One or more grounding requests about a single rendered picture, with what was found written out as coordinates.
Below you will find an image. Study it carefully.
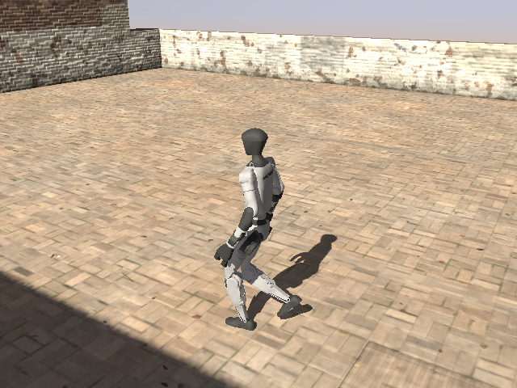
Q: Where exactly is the robot right forearm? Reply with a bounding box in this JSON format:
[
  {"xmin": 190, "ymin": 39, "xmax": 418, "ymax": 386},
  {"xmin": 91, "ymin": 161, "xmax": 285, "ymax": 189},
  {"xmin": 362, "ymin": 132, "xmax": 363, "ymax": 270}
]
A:
[{"xmin": 268, "ymin": 191, "xmax": 284, "ymax": 214}]

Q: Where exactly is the robot head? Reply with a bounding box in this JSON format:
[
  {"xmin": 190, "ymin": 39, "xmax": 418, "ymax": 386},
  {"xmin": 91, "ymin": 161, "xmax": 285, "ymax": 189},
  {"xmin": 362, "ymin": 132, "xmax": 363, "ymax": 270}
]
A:
[{"xmin": 242, "ymin": 128, "xmax": 269, "ymax": 167}]

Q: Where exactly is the robot left hand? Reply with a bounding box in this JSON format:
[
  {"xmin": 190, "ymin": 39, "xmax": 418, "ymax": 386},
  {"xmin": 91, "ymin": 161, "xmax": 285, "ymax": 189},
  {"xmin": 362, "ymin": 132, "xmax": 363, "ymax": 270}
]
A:
[{"xmin": 214, "ymin": 244, "xmax": 234, "ymax": 267}]

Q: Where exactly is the humanoid robot torso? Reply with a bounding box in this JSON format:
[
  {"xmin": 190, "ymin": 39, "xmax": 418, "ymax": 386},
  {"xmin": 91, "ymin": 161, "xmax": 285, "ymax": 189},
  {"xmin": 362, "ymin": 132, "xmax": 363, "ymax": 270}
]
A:
[{"xmin": 242, "ymin": 162, "xmax": 273, "ymax": 244}]

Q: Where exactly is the robot left upper arm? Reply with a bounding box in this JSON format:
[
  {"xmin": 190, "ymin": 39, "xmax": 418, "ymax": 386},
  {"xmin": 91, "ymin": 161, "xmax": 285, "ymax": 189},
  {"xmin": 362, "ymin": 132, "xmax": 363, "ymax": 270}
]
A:
[{"xmin": 238, "ymin": 168, "xmax": 259, "ymax": 218}]

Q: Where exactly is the robot left forearm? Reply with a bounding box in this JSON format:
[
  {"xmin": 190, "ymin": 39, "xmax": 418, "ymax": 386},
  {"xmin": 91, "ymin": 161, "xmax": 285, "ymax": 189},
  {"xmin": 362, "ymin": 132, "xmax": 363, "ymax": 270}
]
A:
[{"xmin": 226, "ymin": 207, "xmax": 254, "ymax": 249}]

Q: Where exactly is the robot right upper arm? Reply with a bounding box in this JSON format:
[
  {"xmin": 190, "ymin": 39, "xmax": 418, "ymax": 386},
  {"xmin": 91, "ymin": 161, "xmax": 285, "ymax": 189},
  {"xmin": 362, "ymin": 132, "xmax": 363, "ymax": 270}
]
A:
[{"xmin": 265, "ymin": 157, "xmax": 284, "ymax": 195}]

